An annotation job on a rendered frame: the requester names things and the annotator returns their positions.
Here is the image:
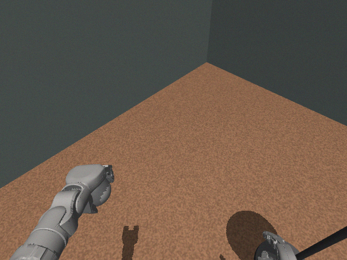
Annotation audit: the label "ball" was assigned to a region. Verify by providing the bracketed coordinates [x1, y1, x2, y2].
[91, 178, 111, 206]

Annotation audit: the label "right robot hand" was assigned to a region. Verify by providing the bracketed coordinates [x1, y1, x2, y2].
[258, 231, 297, 260]

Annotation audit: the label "floor lamp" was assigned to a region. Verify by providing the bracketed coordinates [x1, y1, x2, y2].
[254, 226, 347, 260]

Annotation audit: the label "left robot arm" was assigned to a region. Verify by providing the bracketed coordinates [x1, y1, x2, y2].
[9, 182, 91, 260]

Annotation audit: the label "left robot hand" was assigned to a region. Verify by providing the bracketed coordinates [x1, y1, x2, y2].
[66, 164, 114, 214]

